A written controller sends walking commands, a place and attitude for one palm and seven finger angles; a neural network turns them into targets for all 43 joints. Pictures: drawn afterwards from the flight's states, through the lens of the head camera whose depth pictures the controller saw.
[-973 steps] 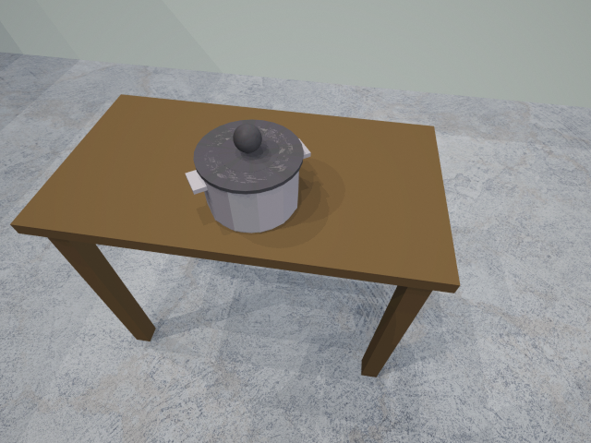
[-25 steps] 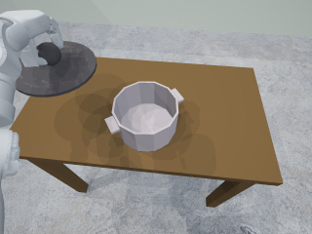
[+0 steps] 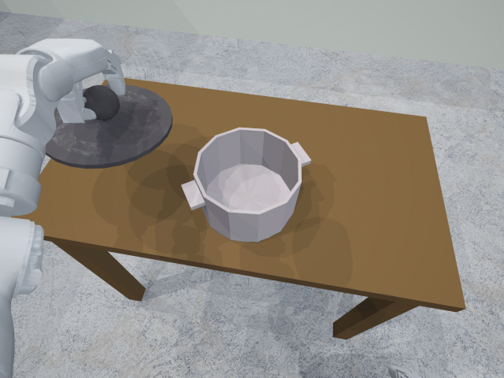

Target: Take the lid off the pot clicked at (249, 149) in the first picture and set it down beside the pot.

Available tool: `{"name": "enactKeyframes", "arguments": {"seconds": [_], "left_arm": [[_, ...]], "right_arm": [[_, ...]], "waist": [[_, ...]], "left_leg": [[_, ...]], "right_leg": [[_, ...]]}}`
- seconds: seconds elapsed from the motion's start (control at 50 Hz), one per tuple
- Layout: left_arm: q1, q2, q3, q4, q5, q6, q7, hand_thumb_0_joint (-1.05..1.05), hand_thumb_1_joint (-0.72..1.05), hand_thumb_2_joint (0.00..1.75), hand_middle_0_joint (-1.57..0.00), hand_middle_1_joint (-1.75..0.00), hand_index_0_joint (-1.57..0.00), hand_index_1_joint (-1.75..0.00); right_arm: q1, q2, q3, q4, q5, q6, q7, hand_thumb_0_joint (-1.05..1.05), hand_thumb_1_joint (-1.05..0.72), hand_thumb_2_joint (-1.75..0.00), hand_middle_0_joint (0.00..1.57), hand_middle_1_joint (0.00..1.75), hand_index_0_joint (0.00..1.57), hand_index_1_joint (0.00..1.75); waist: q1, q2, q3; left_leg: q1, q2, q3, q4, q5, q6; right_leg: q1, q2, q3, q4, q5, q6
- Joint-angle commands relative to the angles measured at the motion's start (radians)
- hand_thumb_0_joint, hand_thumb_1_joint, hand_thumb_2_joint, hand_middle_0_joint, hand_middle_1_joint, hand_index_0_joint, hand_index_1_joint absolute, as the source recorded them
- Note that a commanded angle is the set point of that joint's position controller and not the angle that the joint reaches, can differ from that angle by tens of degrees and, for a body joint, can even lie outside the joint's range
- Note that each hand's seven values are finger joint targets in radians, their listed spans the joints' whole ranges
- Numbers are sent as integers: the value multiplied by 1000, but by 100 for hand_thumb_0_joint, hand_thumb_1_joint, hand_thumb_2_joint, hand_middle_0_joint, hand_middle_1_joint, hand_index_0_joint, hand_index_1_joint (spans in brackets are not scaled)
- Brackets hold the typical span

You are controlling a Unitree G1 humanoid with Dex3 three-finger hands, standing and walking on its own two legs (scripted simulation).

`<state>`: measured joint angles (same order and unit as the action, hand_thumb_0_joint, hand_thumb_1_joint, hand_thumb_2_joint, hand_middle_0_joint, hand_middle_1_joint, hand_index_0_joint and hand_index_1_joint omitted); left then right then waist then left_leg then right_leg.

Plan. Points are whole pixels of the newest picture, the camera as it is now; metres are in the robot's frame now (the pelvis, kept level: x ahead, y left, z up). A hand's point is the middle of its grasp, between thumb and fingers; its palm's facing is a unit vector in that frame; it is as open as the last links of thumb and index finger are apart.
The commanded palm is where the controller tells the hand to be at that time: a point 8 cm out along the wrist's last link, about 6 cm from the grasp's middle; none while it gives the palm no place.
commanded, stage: lower the lid onto the table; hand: left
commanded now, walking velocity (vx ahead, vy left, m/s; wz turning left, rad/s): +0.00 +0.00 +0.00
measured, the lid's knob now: (101, 103) +0.50 +0.25 +0.13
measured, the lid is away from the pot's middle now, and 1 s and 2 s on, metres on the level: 0.24 0.23 0.23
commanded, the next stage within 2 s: none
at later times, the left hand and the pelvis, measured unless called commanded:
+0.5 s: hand (100, 116) +0.48 +0.24 +0.13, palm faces -0.41 -0.02 -0.91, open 8.6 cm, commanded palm +0.49 +0.24 +0.20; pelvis -0.01 -0.01 +0.00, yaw -2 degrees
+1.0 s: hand (107, 129) +0.48 +0.24 +0.10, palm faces -0.44 -0.01 -0.90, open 8.6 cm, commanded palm +0.50 +0.23 +0.16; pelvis +0.00 -0.02 +0.00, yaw -3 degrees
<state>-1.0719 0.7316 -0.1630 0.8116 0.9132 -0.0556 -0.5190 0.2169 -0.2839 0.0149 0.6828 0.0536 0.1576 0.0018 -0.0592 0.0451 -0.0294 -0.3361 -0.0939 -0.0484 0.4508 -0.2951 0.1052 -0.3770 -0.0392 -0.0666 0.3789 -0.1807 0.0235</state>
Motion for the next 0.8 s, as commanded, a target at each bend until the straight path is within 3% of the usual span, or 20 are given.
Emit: {"name": "enactKeyframes", "arguments": {"seconds": [0.0,0.02,0.1,0.14,0.2,0.22,0.28,0.32,0.34,0.38,0.42,0.46,0.48,0.54,0.6,0.64,0.68,0.72,0.76,0.78], "left_arm": [[-581,290,160,-157,-10,-18,76,0,43,120,-102,-107,-80,-95],[-585,326,174,-162,-19,-27,82,0,43,120,-102,-107,-80,-95],[-649,248,106,-153,-1,-36,89,0,43,120,-102,-107,-80,-95],[-676,297,143,-198,13,-48,101,0,43,120,-102,-107,-80,-95],[-608,325,176,-92,-1,-59,104,0,43,120,-102,-107,-80,-95],[-600,359,198,-90,-3,-66,111,0,43,120,-102,-107,-80,-95],[-614,300,142,-67,10,-65,115,0,43,120,-102,-107,-80,-95],[-614,371,195,-100,22,-83,129,0,43,120,-102,-107,-80,-95],[-635,347,175,-118,27,-85,129,0,43,120,-102,-107,-80,-95],[-557,309,162,-22,14,-84,127,0,43,120,-102,-107,-80,-95],[-557,349,176,-6,8,-88,132,0,43,120,-102,-107,-80,-95],[-594,318,145,-21,24,-88,136,0,43,120,-102,-107,-80,-95],[-608,305,129,-30,24,-89,136,0,43,120,-102,-107,-80,-95],[-600,382,195,-65,23,-108,147,0,43,120,-102,-107,-80,-95],[-541,366,188,21,13,-107,147,0,43,120,-102,-107,-80,-95],[-577,380,187,-40,23,-112,153,0,43,120,-102,-107,-80,-95],[-543,337,163,2,29,-114,155,0,43,120,-102,-107,-80,-95],[-534,401,214,-15,26,-123,161,0,43,120,-102,-107,-80,-95],[-551,359,189,-50,30,-125,161,0,43,120,-102,-107,-80,-95],[-514,350,189,-9,27,-124,160,0,43,120,-102,-107,-80,-95]], "right_arm": [[67,-156,-57,-72,2,-29,-15,0,-90,-90,20,30,20,30],[70,-172,-58,-63,1,-24,-17,0,-90,-90,20,30,20,30],[71,-157,-57,-63,5,-19,-25,0,-90,-90,20,30,20,30],[81,-158,-63,-65,-7,-21,-24,0,-90,-90,20,30,20,30],[89,-162,-56,-61,3,-17,-35,0,-90,-90,20,30,20,30],[87,-173,-61,-57,-1,-15,-36,0,-90,-90,20,30,20,30],[98,-165,-56,-48,9,-11,-43,0,-90,-90,20,30,20,30],[98,-174,-62,-53,2,-12,-45,0,-90,-90,20,30,20,30],[103,-164,-61,-57,-1,-12,-45,0,-90,-90,20,30,20,30],[110,-162,-59,-53,7,-10,-49,0,-90,-90,20,30,20,30],[118,-179,-57,-42,12,-5,-57,0,-90,-90,20,30,20,30],[117,-169,-58,-45,15,-6,-63,0,-90,-90,20,30,20,30],[125,-170,-56,-39,16,-8,-66,0,-90,-90,20,30,20,30],[135,-172,-58,-44,7,-13,-70,0,-90,-90,20,30,20,30],[141,-174,-55,-32,17,-13,-76,0,-90,-90,20,30,20,30],[138,-176,-58,-35,14,-9,-75,0,-90,-90,20,30,20,30],[139,-170,-56,-33,15,-13,-76,0,-90,-90,20,30,20,30],[142,-182,-59,-29,13,-10,-76,0,-90,-90,20,30,20,30],[139,-169,-62,-38,9,-9,-73,0,-90,-90,20,30,20,30],[145,-168,-61,-36,12,-8,-73,0,-90,-90,20,30,20,30]], "waist": [[-21,83,-512],[-21,81,-501],[-29,82,-499],[-28,124,-563],[-24,52,-525],[-21,56,-521],[-31,69,-487],[-24,101,-522],[-29,122,-555],[-33,92,-491],[-35,54,-471],[-42,79,-487],[-47,91,-478],[-40,109,-537],[-43,68,-482],[-42,109,-512],[-44,109,-483],[-34,105,-493],[-37,150,-533],[-40,110,-512]], "left_leg": [[351,90,-87,62,870,-94],[330,85,-80,63,855,-97],[315,89,-76,48,799,-93],[368,91,-81,61,867,-99],[289,88,-62,49,757,-80],[272,83,-52,55,746,-75],[259,90,-53,43,717,-78],[288,87,-58,59,766,-83],[314,90,-62,53,780,-85],[269,91,-51,52,710,-77],[226,87,-38,45,649,-69],[240,88,-36,46,625,-66],[244,90,-40,42,626,-69],[274,88,-41,57,690,-66],[217,88,-26,54,624,-54],[236,88,-26,53,659,-59],[236,91,-27,63,659,-59],[234,92,-27,71,695,-61],[281,96,-36,78,755,-68],[263,97,-32,83,743,-63]], "right_leg": [[99,55,8,46,321,-62],[114,49,11,45,346,-67],[107,49,7,47,335,-63],[99,55,15,53,335,-64],[148,49,14,46,344,-64],[152,44,22,48,365,-67],[131,50,11,45,341,-66],[123,50,18,53,346,-70],[125,55,21,49,337,-66],[113,54,14,43,311,-66],[129,49,17,43,323,-68],[122,52,19,40,309,-66],[108,53,15,39,298,-67],[134,57,27,45,333,-66],[139,53,25,42,338,-64],[141,54,31,46,353,-65],[110,56,26,48,336,-66],[119,54,28,58,362,-69],[105,58,27,60,359,-66],[102,60,24,61,358,-63]]}}
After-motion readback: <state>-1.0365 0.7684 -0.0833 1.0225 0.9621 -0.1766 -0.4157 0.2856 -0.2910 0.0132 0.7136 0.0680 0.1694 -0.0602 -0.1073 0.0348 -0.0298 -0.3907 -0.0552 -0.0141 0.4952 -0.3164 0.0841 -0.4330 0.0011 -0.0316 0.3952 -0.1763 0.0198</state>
